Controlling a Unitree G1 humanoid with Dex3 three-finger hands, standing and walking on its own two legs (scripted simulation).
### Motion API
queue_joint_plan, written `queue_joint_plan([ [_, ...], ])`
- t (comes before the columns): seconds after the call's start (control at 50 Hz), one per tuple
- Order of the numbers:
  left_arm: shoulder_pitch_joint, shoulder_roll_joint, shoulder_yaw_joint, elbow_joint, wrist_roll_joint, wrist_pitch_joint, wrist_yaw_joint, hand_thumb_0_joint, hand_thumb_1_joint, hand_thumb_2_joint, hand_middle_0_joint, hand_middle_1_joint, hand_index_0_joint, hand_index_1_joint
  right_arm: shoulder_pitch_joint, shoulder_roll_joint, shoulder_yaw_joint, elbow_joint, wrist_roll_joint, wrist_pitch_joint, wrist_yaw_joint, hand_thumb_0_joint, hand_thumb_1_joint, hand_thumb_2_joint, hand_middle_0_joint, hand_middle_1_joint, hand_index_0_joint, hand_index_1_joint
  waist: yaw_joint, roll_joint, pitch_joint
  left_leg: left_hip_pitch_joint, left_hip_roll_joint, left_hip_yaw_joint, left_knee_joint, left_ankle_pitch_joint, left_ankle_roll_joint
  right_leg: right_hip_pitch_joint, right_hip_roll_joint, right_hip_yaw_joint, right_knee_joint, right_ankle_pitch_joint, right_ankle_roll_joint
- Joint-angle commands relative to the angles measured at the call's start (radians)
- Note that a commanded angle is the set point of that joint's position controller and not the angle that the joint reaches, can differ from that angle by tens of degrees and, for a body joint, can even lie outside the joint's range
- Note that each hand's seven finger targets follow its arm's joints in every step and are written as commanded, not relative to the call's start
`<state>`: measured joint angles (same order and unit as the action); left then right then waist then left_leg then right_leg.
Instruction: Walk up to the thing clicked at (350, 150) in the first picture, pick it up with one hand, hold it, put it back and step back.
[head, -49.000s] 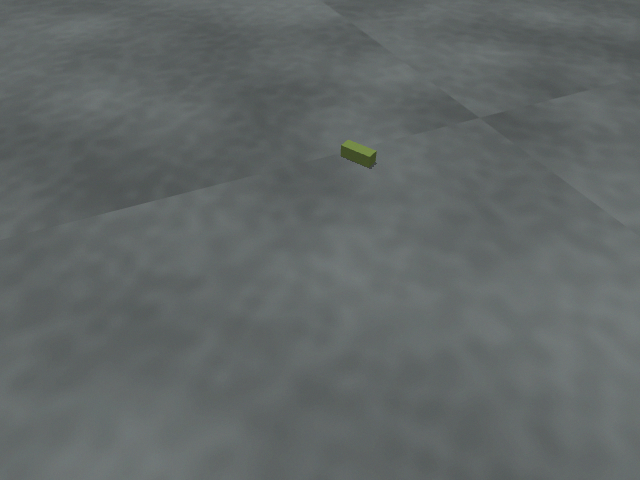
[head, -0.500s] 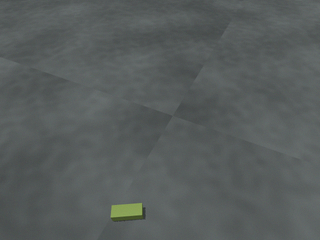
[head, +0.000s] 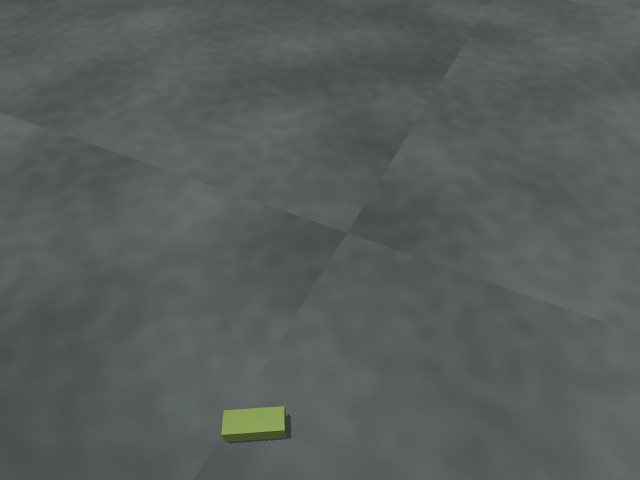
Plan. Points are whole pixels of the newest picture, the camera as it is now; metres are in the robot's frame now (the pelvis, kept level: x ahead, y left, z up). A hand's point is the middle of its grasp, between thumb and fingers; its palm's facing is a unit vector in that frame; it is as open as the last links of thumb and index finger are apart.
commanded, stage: stand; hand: left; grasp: from above
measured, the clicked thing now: (255, 424) +0.44 +0.22 -0.75
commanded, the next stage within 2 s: rise first in 0.42 s
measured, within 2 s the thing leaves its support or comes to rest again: neither
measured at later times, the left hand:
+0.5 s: hand out of the picture +0.08 +0.25 -0.16, palm faces -0.04 -0.94 -0.34, open 7.4 cm
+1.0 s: hand out of the picture +0.15 +0.26 -0.20, palm faces -0.10 -0.91 -0.41, open 12.7 cm
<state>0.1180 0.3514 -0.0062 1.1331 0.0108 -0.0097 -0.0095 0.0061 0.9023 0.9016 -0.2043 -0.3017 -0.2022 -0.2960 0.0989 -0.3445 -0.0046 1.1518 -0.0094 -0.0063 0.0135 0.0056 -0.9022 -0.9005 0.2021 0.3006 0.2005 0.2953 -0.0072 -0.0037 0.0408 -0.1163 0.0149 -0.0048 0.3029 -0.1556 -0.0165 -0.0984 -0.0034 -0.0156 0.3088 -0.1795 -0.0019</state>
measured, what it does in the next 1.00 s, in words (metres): stands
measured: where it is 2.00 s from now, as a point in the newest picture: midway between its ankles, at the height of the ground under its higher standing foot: outside the picture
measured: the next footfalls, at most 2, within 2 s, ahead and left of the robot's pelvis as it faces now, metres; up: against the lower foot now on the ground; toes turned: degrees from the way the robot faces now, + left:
none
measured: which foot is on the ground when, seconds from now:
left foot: down 0.00-1.00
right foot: down 0.00-1.00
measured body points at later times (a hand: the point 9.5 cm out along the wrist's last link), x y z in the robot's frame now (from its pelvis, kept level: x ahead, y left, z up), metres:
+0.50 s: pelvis +0.01 +0.00 +0.00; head +0.01 +0.00 +0.45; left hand +0.08 +0.30 -0.13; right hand +0.08 -0.30 -0.13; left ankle +0.01 +0.13 -0.75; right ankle -0.01 -0.12 -0.75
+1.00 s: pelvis +0.00 +0.01 -0.05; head +0.07 +0.01 +0.40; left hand +0.15 +0.30 -0.17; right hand +0.11 -0.25 -0.16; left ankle +0.01 +0.13 -0.75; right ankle -0.01 -0.12 -0.75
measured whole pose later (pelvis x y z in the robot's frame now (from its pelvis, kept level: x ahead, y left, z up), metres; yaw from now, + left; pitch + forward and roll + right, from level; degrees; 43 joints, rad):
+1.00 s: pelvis +0.00 +0.01 -0.05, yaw +0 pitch +12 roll +0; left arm 0.07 0.31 0.13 0.83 0.18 0.11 0.01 0.00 -0.23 0.97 -0.07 -1.03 -0.08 -1.00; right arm 0.25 -0.24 -0.04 0.67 0.02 -0.07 -0.01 0.01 -0.92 -0.90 0.20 0.30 0.20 0.30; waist -0.03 0.00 -0.06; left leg -0.65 0.02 0.00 0.84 -0.40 -0.01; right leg -0.62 -0.01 -0.01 0.83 -0.41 0.00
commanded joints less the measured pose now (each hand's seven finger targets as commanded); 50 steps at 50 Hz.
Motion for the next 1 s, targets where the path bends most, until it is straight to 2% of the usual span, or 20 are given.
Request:
queue_joint_plan([
  [0.0,-0.034,0.213,0.042,-0.055,-0.002,-0.025,0.017,0.000,0.900,0.900,-0.200,-0.300,-0.200,-0.301,-0.043,-0.213,-0.032,-0.063,0.003,-0.023,-0.017,0.000,-0.900,-0.900,0.200,0.300,0.200,0.300,0.003,0.001,-0.056,0.014,0.114,-0.092,-0.042,0.088,0.032,-0.010,-0.125,0.099,-0.056,0.085,-0.017],
  [0.22,-0.038,0.219,0.044,-0.061,-0.004,-0.024,0.019,0.000,0.900,0.900,-0.200,-0.300,-0.200,-0.301,-0.043,-0.214,-0.029,-0.068,0.003,-0.024,-0.021,0.000,-0.900,-0.900,0.200,0.300,0.200,0.300,0.005,0.008,-0.079,0.034,0.118,-0.089,-0.025,0.164,0.028,0.012,-0.129,0.098,-0.040,0.166,-0.019],
  [0.26,-0.029,0.217,0.042,-0.057,-0.005,-0.024,0.019,0.000,0.900,0.900,-0.200,-0.300,-0.200,-0.301,-0.035,-0.217,-0.027,-0.064,0.003,-0.022,-0.021,0.000,-0.900,-0.900,0.200,0.300,0.200,0.300,0.007,0.007,-0.057,0.021,0.116,-0.088,-0.034,0.128,0.029,0.004,-0.126,0.100,-0.053,0.135,-0.016],
  [0.48,-0.037,0.224,0.045,-0.061,-0.004,-0.025,0.020,0.000,0.900,0.900,-0.200,-0.300,-0.200,-0.301,-0.033,-0.212,-0.027,-0.072,0.003,-0.023,-0.020,0.000,-0.900,-0.900,0.200,0.300,0.200,0.300,0.004,-0.002,-0.059,0.025,0.116,-0.086,-0.036,0.135,0.027,0.009,-0.127,0.098,-0.051,0.146,-0.017],
  [0.5,-0.036,0.215,0.043,-0.063,-0.003,-0.026,0.020,0.000,0.820,0.966,-0.120,-0.380,-0.123,-0.381,-0.035,-0.219,-0.028,-0.072,0.002,-0.022,-0.021,0.000,-0.934,-0.918,0.200,0.303,0.201,0.303,0.005,0.009,-0.062,0.026,0.118,-0.084,-0.029,0.138,0.031,0.011,-0.131,0.099,-0.053,0.158,-0.016],
  [0.52,-0.387,0.031,0.037,-0.414,-0.047,-0.117,0.030,0.000,0.740,0.965,-0.200,-0.460,-0.183,-0.461,-0.004,-0.047,0.007,-0.355,0.066,-0.071,-0.039,0.000,-1.014,-0.934,0.199,0.301,0.200,0.301,-0.118,0.054,-0.007,-0.090,-0.027,0.051,0.041,-0.020,0.028,-0.208,-0.008,0.012,0.013,0.065,-0.005],
  [0.54,-0.455,0.108,0.069,-0.338,-0.044,-0.104,0.038,0.000,0.660,0.932,-0.224,-0.540,-0.197,-0.541,0.048,-0.074,0.005,-0.299,0.071,-0.072,-0.049,0.000,-0.970,-0.919,0.198,0.300,0.199,0.300,-0.072,0.002,-0.043,-0.095,-0.030,0.047,0.050,-0.039,0.034,-0.146,-0.012,0.003,0.010,0.022,-0.001],
  [0.56,-0.279,0.199,0.136,-0.152,-0.022,-0.062,0.043,0.000,0.580,0.972,-0.193,-0.615,-0.161,-0.621,0.074,-0.112,-0.007,-0.287,0.067,-0.061,-0.054,0.000,-0.973,-0.922,0.198,0.300,0.199,0.300,-0.060,-0.013,0.000,-0.130,-0.037,0.049,0.067,-0.076,0.036,-0.175,-0.002,-0.006,0.016,-0.032,-0.008],
  [0.58,-0.210,0.199,0.148,-0.107,-0.010,-0.047,0.028,0.000,0.500,0.938,-0.155,-0.695,-0.147,-0.701,0.080,-0.109,-0.023,-0.312,0.066,-0.053,-0.052,0.000,-0.949,-0.914,0.198,0.300,0.199,0.300,-0.029,-0.026,-0.007,-0.158,-0.026,0.044,0.094,-0.055,0.033,-0.190,0.004,-0.014,0.047,-0.036,-0.013],
  [0.6,-0.272,0.209,0.144,-0.139,0.014,-0.050,0.017,0.000,0.447,0.931,-0.126,-0.775,-0.133,-0.781,0.093,-0.108,-0.040,-0.335,0.056,-0.056,-0.057,0.000,-0.938,-0.909,0.198,0.300,0.199,0.300,-0.031,-0.033,-0.073,-0.163,-0.028,0.043,0.129,-0.030,0.035,-0.202,0.001,-0.010,0.075,-0.012,-0.012],
  [0.62,-0.290,0.250,0.176,-0.164,0.029,-0.057,0.010,0.000,0.367,0.940,-0.113,-0.836,-0.120,-0.828,0.103,-0.112,-0.053,-0.352,0.051,-0.063,-0.063,0.000,-0.912,-0.902,0.199,0.300,0.199,0.300,-0.025,-0.016,-0.138,-0.153,-0.027,0.038,0.153,-0.004,0.033,-0.198,0.001,-0.005,0.110,0.026,-0.012],
  [0.66,-0.179,0.220,0.181,-0.074,0.089,-0.036,-0.015,0.000,0.229,0.930,-0.068,-0.972,-0.100,-0.938,0.129,-0.104,-0.069,-0.389,0.034,-0.071,-0.056,0.000,-0.923,-0.904,0.199,0.300,0.199,0.300,-0.013,-0.015,-0.195,-0.215,-0.034,0.026,0.230,0.037,0.029,-0.223,0.001,-0.007,0.191,0.069,-0.015],
  [0.7,-0.101,0.232,0.228,-0.122,0.126,-0.027,-0.017,0.000,0.080,0.959,-0.040,-1.034,-0.070,-1.002,0.142,-0.093,-0.088,-0.431,0.025,-0.074,-0.045,0.000,-0.930,-0.906,0.199,0.300,0.200,0.300,0.042,0.033,-0.293,-0.240,-0.043,0.027,0.277,0.080,0.022,-0.206,0.002,-0.003,0.246,0.092,-0.020],
  [0.72,-0.095,0.226,0.233,-0.173,0.131,-0.019,-0.011,0.000,0.000,0.968,-0.020,-1.064,-0.054,-1.027,0.138,-0.088,-0.089,-0.463,0.027,-0.073,-0.043,0.000,-0.928,-0.905,0.200,0.300,0.200,0.300,0.048,0.070,-0.322,-0.238,-0.046,0.030,0.283,0.079,0.017,-0.206,0.004,-0.001,0.259,0.086,-0.022],
  [0.76,-0.079,0.152,0.188,-0.194,0.143,0.018,0.002,0.000,-0.138,0.965,-0.029,-1.087,-0.062,-1.052,0.122,-0.077,-0.084,-0.505,0.030,-0.072,-0.039,0.000,-0.926,-0.904,0.200,0.300,0.200,0.300,0.031,0.057,-0.262,-0.283,-0.041,0.023,0.296,0.044,0.013,-0.278,0.011,-0.008,0.273,0.039,-0.022],
  [0.8,-0.127,0.165,0.193,-0.257,0.154,0.055,0.017,0.000,-0.266,0.976,-0.045,-1.074,-0.067,-1.051,0.104,-0.079,-0.087,-0.544,0.035,-0.074,-0.038,0.000,-0.932,-0.907,0.200,0.300,0.200,0.300,0.017,0.044,-0.242,-0.317,-0.031,0.015,0.318,-0.005,0.012,-0.329,0.016,-0.013,0.289,-0.019,-0.022],
  [0.84,-0.102,0.160,0.198,-0.313,0.155,0.080,0.029,0.000,-0.388,0.984,-0.053,-1.069,-0.064,-1.057,0.101,-0.070,-0.089,-0.577,0.035,-0.082,-0.034,0.000,-0.921,-0.906,0.200,0.300,0.200,0.300,0.014,0.034,-0.246,-0.356,-0.024,0.011,0.350,-0.049,0.013,-0.372,0.019,-0.016,0.326,-0.067,-0.021],
  [0.86,-0.086,0.135,0.183,-0.336,0.156,0.091,0.032,0.000,-0.447,0.970,-0.061,-1.070,-0.072,-1.057,0.110,-0.065,-0.088,-0.585,0.034,-0.087,-0.034,0.000,-0.912,-0.903,0.200,0.300,0.200,0.300,0.004,0.020,-0.257,-0.366,-0.021,0.007,0.372,-0.048,0.014,-0.393,0.022,-0.020,0.350,-0.068,-0.019],
  [0.88,-0.072,0.122,0.178,-0.350,0.160,0.098,0.033,0.000,-0.468,0.967,-0.059,-1.079,-0.071,-1.065,0.122,-0.069,-0.091,-0.595,0.035,-0.094,-0.033,0.000,-0.899,-0.899,0.200,0.300,0.200,0.300,-0.006,0.005,-0.261,-0.377,-0.017,0.005,0.392,-0.049,0.016,-0.412,0.023,-0.022,0.374,-0.069,-0.018],
  [0.98,-0.076,0.154,0.208,-0.507,0.197,0.087,0.047,0.000,-0.534,0.992,-0.061,-1.061,-0.060,-1.062,0.130,-0.052,-0.093,-0.627,0.026,-0.128,-0.039,0.000,-0.892,-0.898,0.200,0.300,0.200,0.300,-0.007,0.018,-0.313,-0.477,-0.018,0.006,0.525,-0.063,0.022,-0.517,0.013,-0.007,0.492,-0.072,-0.013],
])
